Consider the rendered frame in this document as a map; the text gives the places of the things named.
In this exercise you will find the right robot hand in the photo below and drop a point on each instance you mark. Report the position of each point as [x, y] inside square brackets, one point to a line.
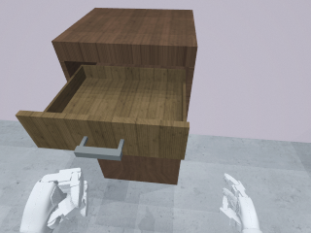
[242, 213]

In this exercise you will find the drawer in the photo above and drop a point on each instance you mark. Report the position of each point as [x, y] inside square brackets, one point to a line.
[145, 107]

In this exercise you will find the handle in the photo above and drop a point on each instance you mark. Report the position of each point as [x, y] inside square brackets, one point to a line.
[98, 153]

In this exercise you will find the cabinet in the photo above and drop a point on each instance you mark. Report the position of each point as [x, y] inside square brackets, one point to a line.
[141, 38]

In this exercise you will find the left robot hand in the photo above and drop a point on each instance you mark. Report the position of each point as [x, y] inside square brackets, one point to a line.
[65, 190]

